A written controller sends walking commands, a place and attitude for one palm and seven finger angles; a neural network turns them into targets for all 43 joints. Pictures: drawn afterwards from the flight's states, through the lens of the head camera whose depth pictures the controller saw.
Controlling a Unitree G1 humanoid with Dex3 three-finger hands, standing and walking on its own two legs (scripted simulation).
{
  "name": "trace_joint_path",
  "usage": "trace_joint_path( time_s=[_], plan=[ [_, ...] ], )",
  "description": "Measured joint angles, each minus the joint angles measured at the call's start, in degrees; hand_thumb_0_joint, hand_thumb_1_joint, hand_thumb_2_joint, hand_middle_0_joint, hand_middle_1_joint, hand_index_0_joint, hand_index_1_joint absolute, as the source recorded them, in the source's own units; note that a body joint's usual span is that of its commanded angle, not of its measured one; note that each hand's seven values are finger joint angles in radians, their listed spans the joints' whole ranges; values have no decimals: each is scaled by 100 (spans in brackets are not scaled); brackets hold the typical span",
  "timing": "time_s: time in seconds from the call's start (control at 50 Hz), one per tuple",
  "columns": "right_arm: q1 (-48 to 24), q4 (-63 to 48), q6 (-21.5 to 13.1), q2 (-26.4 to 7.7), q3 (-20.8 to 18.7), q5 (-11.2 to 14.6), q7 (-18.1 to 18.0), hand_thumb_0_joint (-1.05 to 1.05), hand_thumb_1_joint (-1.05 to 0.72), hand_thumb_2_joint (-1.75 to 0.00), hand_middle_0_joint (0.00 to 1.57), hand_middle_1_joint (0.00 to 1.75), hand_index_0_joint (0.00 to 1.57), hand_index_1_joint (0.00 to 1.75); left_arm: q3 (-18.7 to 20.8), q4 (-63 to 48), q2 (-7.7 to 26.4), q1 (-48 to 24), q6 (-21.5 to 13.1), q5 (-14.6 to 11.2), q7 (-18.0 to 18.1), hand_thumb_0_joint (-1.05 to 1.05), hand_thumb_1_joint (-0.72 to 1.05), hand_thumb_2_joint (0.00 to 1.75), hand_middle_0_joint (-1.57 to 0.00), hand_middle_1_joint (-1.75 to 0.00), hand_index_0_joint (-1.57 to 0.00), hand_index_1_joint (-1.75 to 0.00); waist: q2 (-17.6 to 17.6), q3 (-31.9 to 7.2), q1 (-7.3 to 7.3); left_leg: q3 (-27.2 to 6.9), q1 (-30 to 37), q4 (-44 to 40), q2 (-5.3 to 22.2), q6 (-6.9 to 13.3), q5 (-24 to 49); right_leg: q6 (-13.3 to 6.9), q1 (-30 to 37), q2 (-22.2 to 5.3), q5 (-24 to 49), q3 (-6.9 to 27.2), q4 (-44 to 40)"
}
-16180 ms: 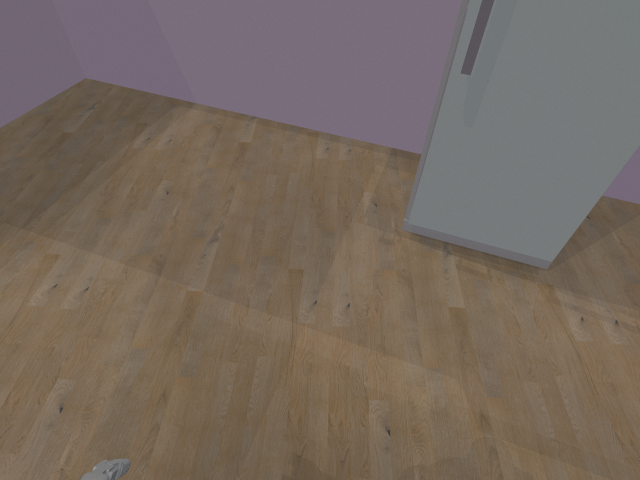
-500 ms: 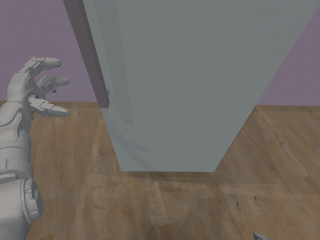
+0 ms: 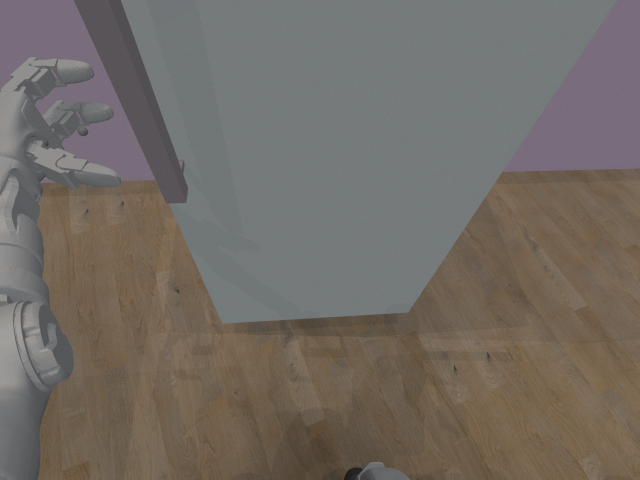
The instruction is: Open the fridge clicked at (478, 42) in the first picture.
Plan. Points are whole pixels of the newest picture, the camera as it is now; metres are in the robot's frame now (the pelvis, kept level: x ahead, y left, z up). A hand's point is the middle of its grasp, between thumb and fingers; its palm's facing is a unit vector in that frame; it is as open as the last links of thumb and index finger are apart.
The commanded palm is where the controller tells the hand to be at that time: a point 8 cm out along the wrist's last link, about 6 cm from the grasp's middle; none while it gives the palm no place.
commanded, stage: move the hooked fingers beside the handle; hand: left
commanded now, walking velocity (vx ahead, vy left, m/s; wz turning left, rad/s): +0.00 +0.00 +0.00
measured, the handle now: (120, 27) +0.52 +0.18 +0.24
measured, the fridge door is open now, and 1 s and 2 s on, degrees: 0 0 0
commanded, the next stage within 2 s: feel for the door with the fingertips in 0.68 s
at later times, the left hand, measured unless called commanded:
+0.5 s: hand (69, 146) +0.46 +0.26 +0.15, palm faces +0.03 -1.00 +0.01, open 14.0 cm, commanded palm +0.44 +0.30 +0.14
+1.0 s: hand (88, 142) +0.46 +0.24 +0.15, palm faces -0.01 -1.00 +0.03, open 14.0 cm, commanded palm +0.44 +0.28 +0.14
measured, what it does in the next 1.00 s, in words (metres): stands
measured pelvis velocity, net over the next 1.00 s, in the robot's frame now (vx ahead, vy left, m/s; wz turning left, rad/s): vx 0.00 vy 0.00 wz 0.01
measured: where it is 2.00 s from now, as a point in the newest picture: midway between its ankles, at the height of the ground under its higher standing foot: outside the picture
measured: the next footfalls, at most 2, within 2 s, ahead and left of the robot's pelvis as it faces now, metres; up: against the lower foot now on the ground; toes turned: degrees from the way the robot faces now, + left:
none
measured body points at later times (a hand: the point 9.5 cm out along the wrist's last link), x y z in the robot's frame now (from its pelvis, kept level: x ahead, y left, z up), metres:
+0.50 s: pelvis +0.01 +0.00 +0.00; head +0.07 +0.01 +0.45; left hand +0.45 +0.31 +0.15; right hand +0.08 -0.27 -0.10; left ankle -0.03 +0.10 -0.72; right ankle +0.02 -0.14 -0.72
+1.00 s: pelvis +0.00 +0.00 +0.00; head +0.07 +0.01 +0.44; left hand +0.46 +0.29 +0.15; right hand +0.03 -0.27 -0.11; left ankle -0.03 +0.10 -0.72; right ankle +0.02 -0.14 -0.72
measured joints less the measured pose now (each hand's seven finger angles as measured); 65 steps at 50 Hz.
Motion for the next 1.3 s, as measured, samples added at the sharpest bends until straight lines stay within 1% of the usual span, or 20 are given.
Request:
trace_joint_path(
  time_s=[0.06, 0.18, 0.26, 0.4, 0.44, 0.54, 0.6, 0.7, 0.82, 0.86, 0.94, 1.02, 1.12, 1.22, 1.3],
  plan=[
    [83, -11, 88, 5, -16, 3, 32, 0, -90, -90, 21, 30, 20, 30, 41, -69, -27, 128, -4, -68, -40, -1, -50, 30, -30, -120, -30, -120, 16, -63, 7, 31, 28, -13, 18, 3, -32, 6, 14, 21, -16, 30, -15],
    [124, -94, 206, 17, -64, 13, 82, 0, -90, -90, 21, 30, 20, 30, 26, -407, -182, 523, 146, -88, -1, -1, -50, 30, -30, -120, -30, -120, 53, -113, 67, 51, 112, -37, 31, 4, -73, 11, 83, 37, -53, 50, -31],
    [43, -145, 226, 42, -72, 24, 98, 0, -90, -90, 21, 30, 20, 30, 130, -700, -318, 774, 107, -167, 51, -1, -50, 30, -30, -120, -30, -120, 42, -130, 125, 49, 212, -61, 51, -8, -87, 1, 182, 58, -64, 48, -57],
    [-217, -200, 184, 36, -48, 51, 53, 0, -90, -90, 21, 30, 20, 30, -37, -514, -223, 591, 172, -99, 59, -1, -50, 30, -30, -120, -30, -120, 30, -117, 181, -65, 217, -9, 41, -26, -86, -23, 250, 42, -90, -62, -35],
    [-274, -211, 161, 16, -48, 57, 35, 0, -90, -90, 21, 30, 20, 30, -151, -443, -206, 519, 191, -130, 31, -1, -50, 30, -30, -120, -30, -120, 40, -104, 206, -89, 202, 3, 31, -26, -78, -23, 248, 31, -90, -85, -27],
    [-359, -209, 134, -12, -27, 53, 14, 0, -90, -90, 20, 30, 20, 30, -224, -389, -274, 417, 145, -234, -73, -1, -50, 30, -30, -120, -30, -120, 24, -102, 246, -106, 182, 19, 14, -26, -61, -25, 229, 13, -89, -98, 5],
    [-378, -204, 130, -9, -5, 51, 17, 0, -90, -90, 20, 30, 20, 30, -211, -311, -295, 343, 121, -217, -78, -1, -50, 30, -30, -120, -30, -120, 0, -102, 227, -113, 158, 46, 11, -29, -62, -28, 204, 8, -95, -103, 37],
    [-337, -246, 148, 1, 7, 42, 27, 0, -90, -90, 20, 30, 20, 30, -133, -261, -222, 357, 114, -103, 1, -1, -50, 30, -30, -120, -30, -120, -8, -82, 160, -92, 100, 82, 18, -29, -56, -33, 133, 15, -82, -80, 77],
    [-209, -174, 169, 17, 25, 53, 21, 0, -90, -90, 20, 30, 20, 30, -83, -239, -164, 344, 28, -132, 1, -1, -50, 30, -30, -120, -30, -120, -12, -34, 127, -79, 62, 108, 28, -25, -49, -31, 98, 25, -57, -64, 83],
    [-157, -139, 164, 24, 20, 52, 14, 0, -90, -90, 21, 30, 20, 30, -132, -252, -154, 312, 23, -144, 3, -1, -50, 30, -30, -120, -30, -120, -10, -30, 115, -90, 46, 117, 28, -24, -47, -31, 93, 26, -50, -74, 77],
    [-63, -65, 146, 15, -6, 38, 27, 0, -90, -90, 20, 30, 20, 30, -233, -330, -238, 303, 26, -197, 8, -1, -50, 30, -30, -120, -30, -120, 24, -62, 119, -85, 36, 115, 23, -17, -46, -23, 90, 23, -37, -68, 56],
    [-20, -42, 146, 17, -16, 33, 54, 0, -90, -90, 20, 30, 20, 30, -244, -331, -376, 323, 107, -249, 55, -1, -50, 30, -30, -120, -30, -120, 35, -113, 113, -52, 68, 91, 20, -5, -48, -11, 103, 23, -33, -35, 45],
    [-30, -114, 117, 41, -46, 7, 92, 0, -90, -90, 20, 30, 20, 30, -277, -492, -539, 439, 151, -121, 292, -1, -50, 30, -30, -120, -30, -120, 40, -119, 88, -22, 84, 85, 18, 1, -49, -6, 100, 23, -31, -3, 52],
    [-74, -131, 100, 79, -59, 0, 141, 0, -90, -90, 20, 30, 20, 30, -227, -833, -777, 662, 36, -155, 469, -1, -50, 30, -30, -120, -30, -120, 41, -148, 129, 18, 175, 55, 32, -4, -59, -5, 162, 39, -36, 36, 43],
    [-148, -135, 99, 103, -27, 16, 132, 0, -90, -90, 20, 30, 20, 30, -234, -637, -737, 556, 89, -63, 545, -1, -50, 30, -30, -120, -30, -120, 38, -157, 117, -12, 213, 62, 32, -10, -65, -13, 212, 38, -55, 8, 54]
  ],
)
